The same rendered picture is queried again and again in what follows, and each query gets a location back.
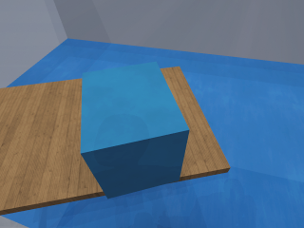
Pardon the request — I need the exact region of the carton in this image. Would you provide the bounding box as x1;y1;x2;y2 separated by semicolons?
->
80;62;190;199

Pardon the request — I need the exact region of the table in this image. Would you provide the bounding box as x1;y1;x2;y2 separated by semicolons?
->
0;66;231;228

